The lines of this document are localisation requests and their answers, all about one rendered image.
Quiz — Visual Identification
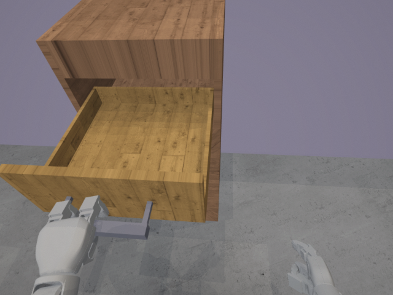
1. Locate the cabinet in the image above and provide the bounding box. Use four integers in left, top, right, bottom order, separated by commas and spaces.
36, 0, 225, 221

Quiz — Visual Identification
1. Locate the left robot forearm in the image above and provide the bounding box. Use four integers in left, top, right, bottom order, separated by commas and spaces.
32, 272, 80, 295

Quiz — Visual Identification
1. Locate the right robot hand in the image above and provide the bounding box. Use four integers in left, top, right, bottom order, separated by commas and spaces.
287, 240, 335, 295

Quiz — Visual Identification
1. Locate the handle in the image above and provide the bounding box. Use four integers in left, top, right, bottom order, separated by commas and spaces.
65, 196, 153, 240

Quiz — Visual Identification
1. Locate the left robot hand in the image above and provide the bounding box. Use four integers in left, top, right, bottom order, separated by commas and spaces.
36, 195, 109, 276

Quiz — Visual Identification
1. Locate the drawer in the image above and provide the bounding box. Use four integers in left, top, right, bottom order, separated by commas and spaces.
0, 87, 214, 222

